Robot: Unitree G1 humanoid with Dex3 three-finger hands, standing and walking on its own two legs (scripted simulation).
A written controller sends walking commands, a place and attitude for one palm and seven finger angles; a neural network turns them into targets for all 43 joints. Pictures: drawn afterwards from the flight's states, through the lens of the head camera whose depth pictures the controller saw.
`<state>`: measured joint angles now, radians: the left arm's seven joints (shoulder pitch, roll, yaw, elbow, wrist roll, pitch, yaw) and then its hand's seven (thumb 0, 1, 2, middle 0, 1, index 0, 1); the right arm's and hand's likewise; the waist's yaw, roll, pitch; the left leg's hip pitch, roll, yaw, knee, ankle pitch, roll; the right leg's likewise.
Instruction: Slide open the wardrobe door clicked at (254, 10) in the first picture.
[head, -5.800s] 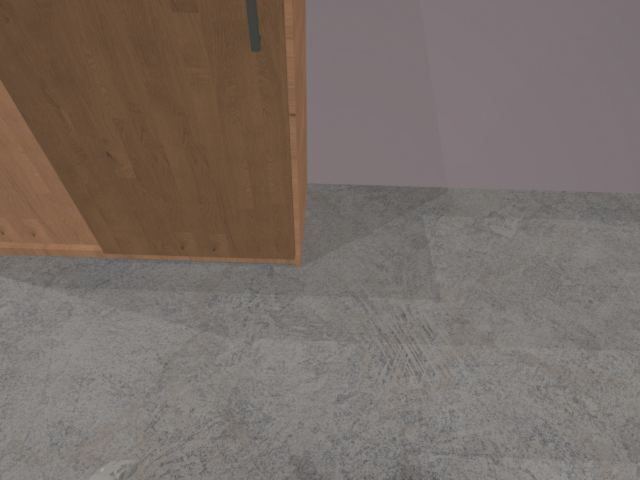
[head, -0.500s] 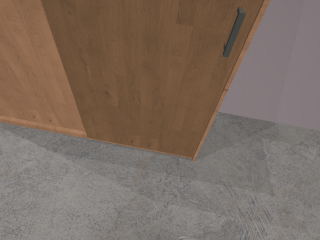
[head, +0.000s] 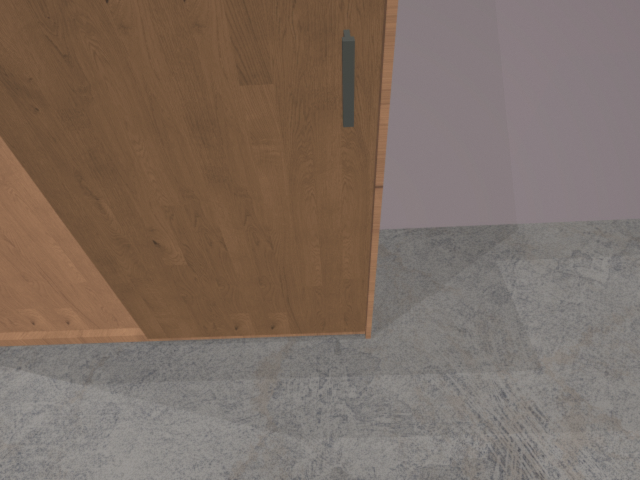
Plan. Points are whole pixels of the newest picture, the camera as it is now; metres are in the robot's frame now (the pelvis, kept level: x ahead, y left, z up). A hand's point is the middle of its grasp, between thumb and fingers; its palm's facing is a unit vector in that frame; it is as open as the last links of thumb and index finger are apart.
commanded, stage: take the last steps up to it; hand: right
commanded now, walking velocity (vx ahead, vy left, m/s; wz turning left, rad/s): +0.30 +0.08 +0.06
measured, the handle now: (347, 79) +0.71 -0.05 +0.19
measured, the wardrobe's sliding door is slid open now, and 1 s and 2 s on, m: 0.00 0.00 0.00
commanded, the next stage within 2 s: come to a stop and stand still in 0.54 s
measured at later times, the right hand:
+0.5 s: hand (402, 404) +0.28 -0.12 -0.17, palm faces -0.03 +0.97 -0.22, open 7.4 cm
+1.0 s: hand (396, 442) +0.23 -0.10 -0.19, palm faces +0.07 +0.99 -0.15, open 7.4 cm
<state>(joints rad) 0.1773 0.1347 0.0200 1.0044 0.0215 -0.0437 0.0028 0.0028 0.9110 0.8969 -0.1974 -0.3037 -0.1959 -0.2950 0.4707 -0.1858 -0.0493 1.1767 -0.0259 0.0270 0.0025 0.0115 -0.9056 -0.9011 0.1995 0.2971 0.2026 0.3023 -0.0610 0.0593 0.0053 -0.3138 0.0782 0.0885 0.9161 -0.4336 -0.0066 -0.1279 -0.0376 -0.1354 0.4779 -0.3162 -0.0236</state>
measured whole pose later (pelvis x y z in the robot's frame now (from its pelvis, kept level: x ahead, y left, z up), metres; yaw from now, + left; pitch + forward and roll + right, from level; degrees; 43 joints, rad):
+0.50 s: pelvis +0.16 +0.06 -0.02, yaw +1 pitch -2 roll -1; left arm 0.44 0.13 0.04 1.18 0.01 -0.01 0.01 0.01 0.91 0.90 -0.20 -0.30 -0.20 -0.30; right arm 0.10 -0.18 -0.06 1.01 -0.01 -0.06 0.01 0.00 -0.91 -0.90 0.20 0.30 0.20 0.30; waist 0.05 -0.02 0.11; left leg -0.38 0.04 0.15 0.64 -0.21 0.08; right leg -0.22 -0.08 -0.05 1.12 -0.49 0.00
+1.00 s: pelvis +0.23 +0.06 -0.01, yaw +2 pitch -3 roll -1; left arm 0.13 0.13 0.02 1.04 0.01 0.01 0.04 0.00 0.93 0.90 -0.20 -0.30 -0.20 -0.30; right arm 0.28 -0.13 -0.03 1.09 -0.01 0.03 -0.04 0.01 -0.91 -0.90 0.20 0.30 0.20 0.30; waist -0.05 0.05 0.08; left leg -0.24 0.03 0.10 0.61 -0.38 0.00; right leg -0.28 -0.02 -0.11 0.49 -0.17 -0.03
